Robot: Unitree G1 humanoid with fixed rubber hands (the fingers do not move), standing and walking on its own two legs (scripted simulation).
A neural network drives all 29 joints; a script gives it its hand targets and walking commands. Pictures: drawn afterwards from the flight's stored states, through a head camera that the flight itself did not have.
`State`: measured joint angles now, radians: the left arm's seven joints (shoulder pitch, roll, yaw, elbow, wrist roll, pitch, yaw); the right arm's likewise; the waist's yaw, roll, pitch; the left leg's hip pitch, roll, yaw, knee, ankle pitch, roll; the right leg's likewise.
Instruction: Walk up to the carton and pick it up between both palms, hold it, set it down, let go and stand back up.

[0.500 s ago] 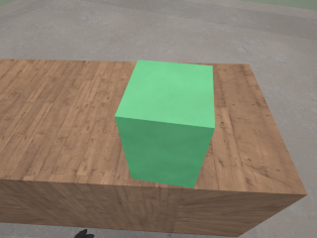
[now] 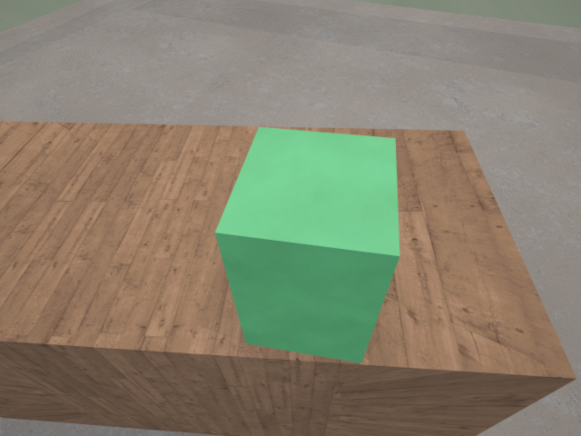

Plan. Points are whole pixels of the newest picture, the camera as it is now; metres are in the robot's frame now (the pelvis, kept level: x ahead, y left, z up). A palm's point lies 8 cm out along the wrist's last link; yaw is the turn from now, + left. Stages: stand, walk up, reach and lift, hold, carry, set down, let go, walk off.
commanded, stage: stand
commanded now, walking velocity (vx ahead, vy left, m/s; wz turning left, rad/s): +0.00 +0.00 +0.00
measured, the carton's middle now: (312, 251) +0.39 -0.02 +0.04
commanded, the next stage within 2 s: walk up in 1.24 s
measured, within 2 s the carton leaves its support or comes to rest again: neither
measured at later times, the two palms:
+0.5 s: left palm out of the picture +0.03 +0.23 -0.13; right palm out of the picture +0.02 -0.25 -0.13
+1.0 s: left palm out of the picture -0.04 +0.22 -0.14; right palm out of the picture -0.04 -0.22 -0.14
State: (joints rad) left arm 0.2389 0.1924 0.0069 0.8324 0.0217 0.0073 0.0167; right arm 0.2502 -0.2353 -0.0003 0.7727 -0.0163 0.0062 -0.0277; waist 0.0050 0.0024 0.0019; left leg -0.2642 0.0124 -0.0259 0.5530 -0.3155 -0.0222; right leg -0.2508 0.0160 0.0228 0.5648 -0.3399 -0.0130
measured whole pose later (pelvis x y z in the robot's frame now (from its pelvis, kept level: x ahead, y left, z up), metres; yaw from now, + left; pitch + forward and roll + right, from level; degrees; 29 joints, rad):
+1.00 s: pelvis -0.03 +0.00 +0.01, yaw +1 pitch -1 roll +0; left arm 0.29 0.16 0.01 1.11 0.01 0.00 0.03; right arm 0.31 -0.16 0.00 1.09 -0.02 0.01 -0.04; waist 0.00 0.00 0.03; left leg -0.21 0.01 -0.04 0.45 -0.22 -0.02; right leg -0.19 0.01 0.01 0.45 -0.25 -0.01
